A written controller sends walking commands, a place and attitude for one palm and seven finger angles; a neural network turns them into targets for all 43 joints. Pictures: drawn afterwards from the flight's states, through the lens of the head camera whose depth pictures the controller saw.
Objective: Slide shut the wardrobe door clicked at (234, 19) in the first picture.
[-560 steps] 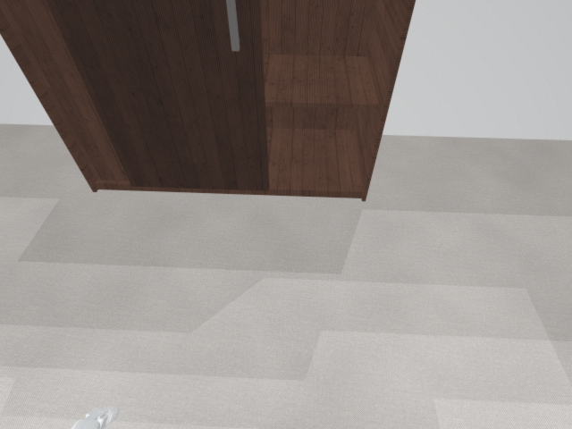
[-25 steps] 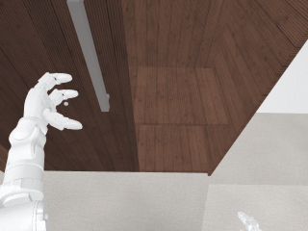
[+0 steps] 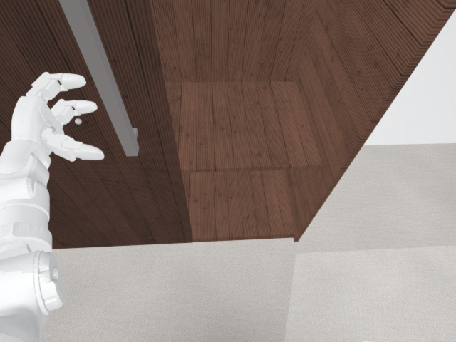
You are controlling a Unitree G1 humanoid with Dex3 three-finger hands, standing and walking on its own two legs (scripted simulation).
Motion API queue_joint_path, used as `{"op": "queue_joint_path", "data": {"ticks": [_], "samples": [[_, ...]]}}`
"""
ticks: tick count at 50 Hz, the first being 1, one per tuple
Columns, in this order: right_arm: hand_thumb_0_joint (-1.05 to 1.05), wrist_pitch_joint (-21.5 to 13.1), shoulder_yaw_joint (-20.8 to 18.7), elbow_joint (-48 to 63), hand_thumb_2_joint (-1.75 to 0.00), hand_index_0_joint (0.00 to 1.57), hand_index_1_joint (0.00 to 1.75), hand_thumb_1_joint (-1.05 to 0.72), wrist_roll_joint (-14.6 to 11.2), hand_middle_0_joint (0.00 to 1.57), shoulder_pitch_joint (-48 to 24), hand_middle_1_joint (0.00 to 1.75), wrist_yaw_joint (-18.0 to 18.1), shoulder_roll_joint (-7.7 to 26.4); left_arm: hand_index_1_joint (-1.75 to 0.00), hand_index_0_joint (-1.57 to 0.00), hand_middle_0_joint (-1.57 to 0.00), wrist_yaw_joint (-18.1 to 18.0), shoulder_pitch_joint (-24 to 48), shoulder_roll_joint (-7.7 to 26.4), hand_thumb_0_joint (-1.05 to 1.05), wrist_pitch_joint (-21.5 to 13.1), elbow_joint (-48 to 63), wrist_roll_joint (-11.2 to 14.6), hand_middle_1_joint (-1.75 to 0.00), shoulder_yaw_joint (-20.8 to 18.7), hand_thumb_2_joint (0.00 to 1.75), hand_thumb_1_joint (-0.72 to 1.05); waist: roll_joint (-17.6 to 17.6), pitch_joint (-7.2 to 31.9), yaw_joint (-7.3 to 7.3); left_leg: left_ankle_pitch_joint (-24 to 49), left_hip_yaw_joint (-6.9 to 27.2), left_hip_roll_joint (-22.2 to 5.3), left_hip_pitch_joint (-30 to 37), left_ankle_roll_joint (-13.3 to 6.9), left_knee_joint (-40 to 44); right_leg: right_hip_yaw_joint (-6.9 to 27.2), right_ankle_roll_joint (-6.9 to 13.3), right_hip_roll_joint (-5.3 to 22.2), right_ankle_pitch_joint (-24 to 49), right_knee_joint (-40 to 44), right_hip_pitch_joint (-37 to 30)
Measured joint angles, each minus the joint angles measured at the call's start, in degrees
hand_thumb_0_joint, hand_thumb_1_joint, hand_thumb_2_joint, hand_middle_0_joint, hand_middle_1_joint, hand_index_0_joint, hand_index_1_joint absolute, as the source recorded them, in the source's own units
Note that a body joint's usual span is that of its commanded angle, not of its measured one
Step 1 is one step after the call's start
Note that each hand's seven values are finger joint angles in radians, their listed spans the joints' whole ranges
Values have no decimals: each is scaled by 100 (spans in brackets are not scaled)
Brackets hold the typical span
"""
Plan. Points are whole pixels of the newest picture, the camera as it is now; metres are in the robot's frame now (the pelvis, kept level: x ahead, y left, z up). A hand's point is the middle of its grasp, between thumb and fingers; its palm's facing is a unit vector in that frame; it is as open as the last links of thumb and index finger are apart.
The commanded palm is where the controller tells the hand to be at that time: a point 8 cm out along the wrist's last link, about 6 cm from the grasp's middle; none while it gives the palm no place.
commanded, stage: move the hooked fingers beside the handle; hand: left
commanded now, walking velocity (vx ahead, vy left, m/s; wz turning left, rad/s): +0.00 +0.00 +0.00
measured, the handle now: (110, 79) +0.51 +0.20 +0.16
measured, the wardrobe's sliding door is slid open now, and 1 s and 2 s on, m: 0.46 0.46 0.46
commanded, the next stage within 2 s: feel for the door with the fingertips in 0.98 s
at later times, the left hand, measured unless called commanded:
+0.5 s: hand (73, 134) +0.43 +0.26 +0.12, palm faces +0.05 -1.00 -0.01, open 14.0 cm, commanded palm +0.41 +0.30 +0.12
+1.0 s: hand (77, 128) +0.44 +0.25 +0.12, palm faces +0.06 -1.00 -0.01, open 14.0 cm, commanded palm +0.41 +0.30 +0.12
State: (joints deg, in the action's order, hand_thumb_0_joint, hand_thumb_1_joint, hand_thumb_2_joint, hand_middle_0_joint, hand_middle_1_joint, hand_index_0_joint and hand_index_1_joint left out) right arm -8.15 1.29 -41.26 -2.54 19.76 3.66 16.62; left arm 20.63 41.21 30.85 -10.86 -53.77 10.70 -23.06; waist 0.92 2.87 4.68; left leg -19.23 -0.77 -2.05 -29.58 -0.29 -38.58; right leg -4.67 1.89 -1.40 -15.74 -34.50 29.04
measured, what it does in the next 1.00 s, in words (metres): stands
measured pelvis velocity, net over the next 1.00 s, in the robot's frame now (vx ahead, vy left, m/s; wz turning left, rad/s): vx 0.00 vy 0.01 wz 0.00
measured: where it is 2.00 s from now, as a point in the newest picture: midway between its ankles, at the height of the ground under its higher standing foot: outside the picture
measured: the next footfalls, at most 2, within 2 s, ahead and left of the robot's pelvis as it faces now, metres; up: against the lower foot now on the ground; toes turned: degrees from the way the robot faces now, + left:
none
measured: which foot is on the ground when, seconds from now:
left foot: down 0.00-1.00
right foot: down 0.00-1.00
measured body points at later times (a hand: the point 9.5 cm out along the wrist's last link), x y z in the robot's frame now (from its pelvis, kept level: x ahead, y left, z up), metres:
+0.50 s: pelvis +0.00 +0.02 +0.00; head +0.05 +0.02 +0.45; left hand +0.42 +0.31 +0.12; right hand +0.09 -0.25 -0.11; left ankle -0.01 +0.11 -0.72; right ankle +0.01 -0.10 -0.72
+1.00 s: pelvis +0.00 +0.01 +0.00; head +0.06 +0.02 +0.45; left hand +0.43 +0.31 +0.12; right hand +0.06 -0.26 -0.11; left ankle -0.01 +0.11 -0.72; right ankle +0.01 -0.10 -0.72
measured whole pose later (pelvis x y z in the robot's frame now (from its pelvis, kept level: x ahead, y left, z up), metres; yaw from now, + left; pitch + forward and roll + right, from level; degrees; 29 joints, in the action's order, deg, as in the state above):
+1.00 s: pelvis +0.00 +0.01 +0.00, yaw +0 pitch +10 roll -2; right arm -6.2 1.7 -40.6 -2.6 20.6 3.1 15.8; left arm 18.7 38.4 28.8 -11.2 -52.2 11.0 -22.0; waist 1.1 3.5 4.1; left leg -19.9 -0.9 -1.6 -29.1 -0.9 -39.0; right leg -4.3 1.2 -1.1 -16.1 -34.4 28.4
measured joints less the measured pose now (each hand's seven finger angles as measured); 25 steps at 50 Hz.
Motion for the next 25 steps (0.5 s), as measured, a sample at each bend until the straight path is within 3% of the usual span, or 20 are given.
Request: {"op": "queue_joint_path", "data": {"ticks": [7,13,16,19,25], "samples": [[1,120,17,120,-90,20,30,-90,12,20,102,30,-58,-18,-120,-30,-30,-98,-186,-48,-1,153,-132,-41,-120,-175,30,-50,46,148,81,-38,-125,4,3,-45,23,126,-47,3,-12,-17,60],[1,154,2,207,-90,20,30,-90,28,20,142,30,-88,-90,-120,-29,-30,-238,-566,-140,-1,-68,360,-80,-120,-251,30,-50,24,114,28,-85,-161,-10,67,-65,-9,165,-67,-12,-21,-9,-9],[1,155,1,184,-90,20,30,-90,7,20,141,30,-81,-111,-120,-29,-30,-177,-703,-212,-2,-117,612,40,-120,-179,30,-50,30,138,-31,-90,-141,-2,147,-75,15,148,-81,-6,-13,53,-116],[1,166,18,152,-90,20,30,-90,-33,20,92,30,-58,-112,-120,-29,-30,-109,-634,-224,-1,55,532,110,-120,-22,30,-50,39,176,-67,-85,-87,30,182,-90,24,95,-97,23,-15,91,-190],[1,129,39,206,-90,20,30,-90,-26,20,-106,30,-37,-82,-120,-29,-30,-231,-409,-306,-1,303,285,24,-120,262,30,-50,50,135,-87,-45,-14,105,112,-119,-1,22,-124,97,-9,68,-158]]}}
